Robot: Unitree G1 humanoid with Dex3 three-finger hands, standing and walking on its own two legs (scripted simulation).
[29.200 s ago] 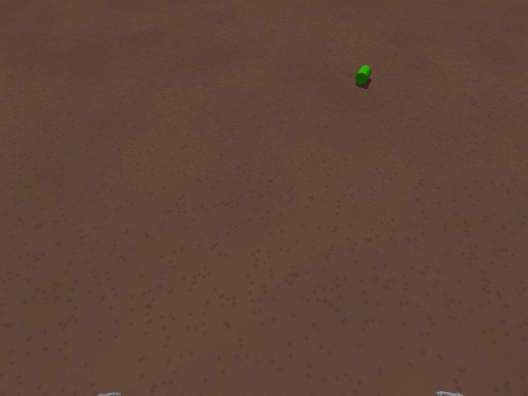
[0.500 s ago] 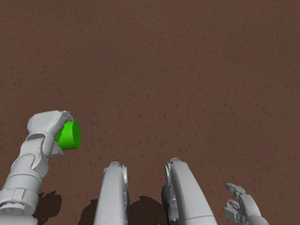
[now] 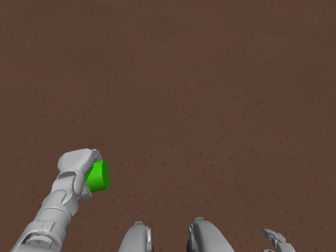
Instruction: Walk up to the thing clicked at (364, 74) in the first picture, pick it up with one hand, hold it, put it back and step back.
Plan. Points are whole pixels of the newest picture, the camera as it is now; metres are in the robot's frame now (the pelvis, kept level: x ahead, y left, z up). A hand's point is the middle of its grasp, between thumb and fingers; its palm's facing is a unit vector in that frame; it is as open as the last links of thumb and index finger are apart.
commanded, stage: lift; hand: left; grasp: from above
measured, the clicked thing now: (85, 177) +0.33 +0.24 -0.11
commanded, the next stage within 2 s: hold in 0.28 s
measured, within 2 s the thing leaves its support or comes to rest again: neither
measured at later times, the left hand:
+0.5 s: hand (83, 158) +0.35 +0.22 -0.02, palm faces -0.46 -0.10 -0.88, open 11.0 cm
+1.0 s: hand (76, 155) +0.34 +0.22 +0.01, palm faces -0.46 -0.08 -0.89, open 11.0 cm
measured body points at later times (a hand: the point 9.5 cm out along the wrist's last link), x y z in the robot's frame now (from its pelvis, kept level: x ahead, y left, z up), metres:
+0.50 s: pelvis +0.04 -0.01 +0.05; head +0.08 -0.01 +0.50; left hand +0.37 +0.22 +0.03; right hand +0.13 -0.27 -0.07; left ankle +0.04 +0.11 -0.66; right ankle +0.04 -0.12 -0.66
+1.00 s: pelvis +0.04 +0.00 +0.07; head +0.06 -0.01 +0.51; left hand +0.36 +0.22 +0.06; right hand +0.15 -0.27 -0.06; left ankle +0.04 +0.11 -0.66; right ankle +0.04 -0.12 -0.66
